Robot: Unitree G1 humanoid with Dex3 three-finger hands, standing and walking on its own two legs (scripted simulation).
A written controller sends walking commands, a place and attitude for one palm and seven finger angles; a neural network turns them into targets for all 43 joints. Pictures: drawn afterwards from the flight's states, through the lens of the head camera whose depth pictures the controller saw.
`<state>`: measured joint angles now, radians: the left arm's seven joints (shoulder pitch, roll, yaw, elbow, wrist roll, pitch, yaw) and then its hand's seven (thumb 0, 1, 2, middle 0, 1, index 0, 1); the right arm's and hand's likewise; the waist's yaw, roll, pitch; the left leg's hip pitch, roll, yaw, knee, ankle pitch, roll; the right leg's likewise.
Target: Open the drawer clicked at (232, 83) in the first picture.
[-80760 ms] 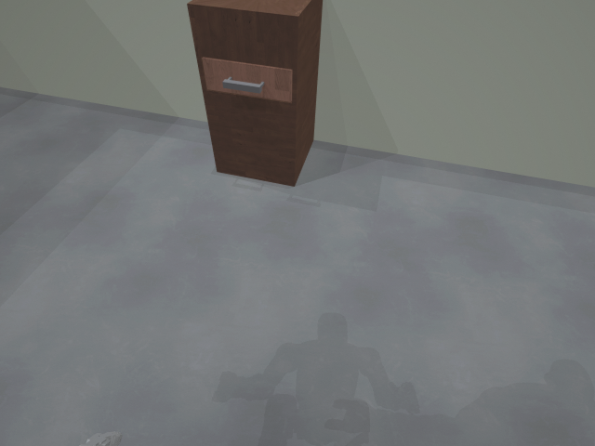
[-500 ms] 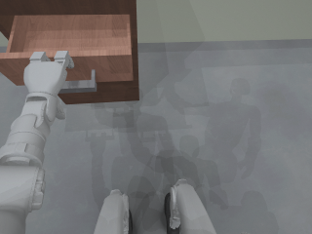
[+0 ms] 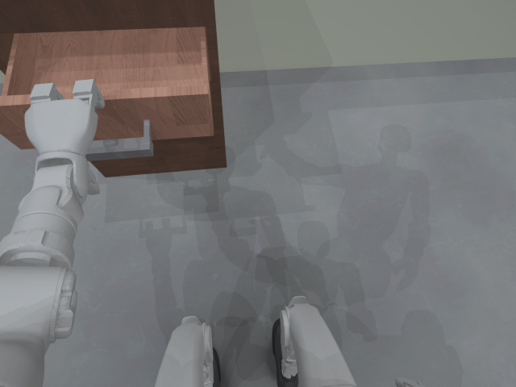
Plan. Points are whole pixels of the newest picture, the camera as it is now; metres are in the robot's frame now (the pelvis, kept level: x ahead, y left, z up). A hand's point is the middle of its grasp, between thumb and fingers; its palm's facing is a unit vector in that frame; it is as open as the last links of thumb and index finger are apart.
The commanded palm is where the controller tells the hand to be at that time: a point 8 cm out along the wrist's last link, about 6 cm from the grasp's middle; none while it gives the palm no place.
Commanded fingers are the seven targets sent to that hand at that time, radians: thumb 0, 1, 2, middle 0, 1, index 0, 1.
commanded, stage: move the hooked fingers above the handle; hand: left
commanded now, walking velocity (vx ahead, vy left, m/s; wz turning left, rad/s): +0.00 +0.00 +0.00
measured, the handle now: (106, 138) +0.55 +0.24 -0.10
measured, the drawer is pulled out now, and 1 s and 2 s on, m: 0.15 0.15 0.15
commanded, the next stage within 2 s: lower the fingers behind the handle in 1.10 s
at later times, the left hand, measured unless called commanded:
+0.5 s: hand (66, 159) +0.48 +0.28 -0.04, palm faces -0.14 +0.07 -0.99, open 13.9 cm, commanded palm +0.48 +0.23 +0.02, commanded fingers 0.00 -0.50 0.30 -0.30 -1.20 -0.30 -1.20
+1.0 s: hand (72, 140) +0.50 +0.26 -0.02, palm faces -0.14 +0.00 -0.99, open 14.7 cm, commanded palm +0.48 +0.23 +0.01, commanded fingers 0.00 -0.50 0.30 -0.30 -1.20 -0.30 -1.20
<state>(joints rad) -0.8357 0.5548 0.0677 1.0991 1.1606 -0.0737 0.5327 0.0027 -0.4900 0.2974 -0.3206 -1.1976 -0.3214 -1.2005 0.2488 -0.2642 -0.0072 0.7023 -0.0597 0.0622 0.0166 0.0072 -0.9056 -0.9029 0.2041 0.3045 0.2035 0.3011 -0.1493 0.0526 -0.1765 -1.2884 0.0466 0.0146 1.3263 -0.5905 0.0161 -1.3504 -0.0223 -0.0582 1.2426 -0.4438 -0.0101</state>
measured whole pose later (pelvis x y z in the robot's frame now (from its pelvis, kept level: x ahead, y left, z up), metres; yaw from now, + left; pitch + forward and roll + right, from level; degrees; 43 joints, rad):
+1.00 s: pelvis +0.00 +0.00 +0.01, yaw +0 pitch +32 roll -2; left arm -0.88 0.55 -0.01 1.06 1.05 0.05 0.33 0.00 -0.49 0.30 -0.31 -1.19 -0.16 -1.15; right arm 0.25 -0.25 0.00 0.69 -0.02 0.07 0.00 0.01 -0.91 -0.90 0.20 0.30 0.20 0.30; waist -0.12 0.06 -0.16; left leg -1.27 0.04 0.03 1.28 -0.56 0.03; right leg -1.33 -0.03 -0.04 1.20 -0.42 0.00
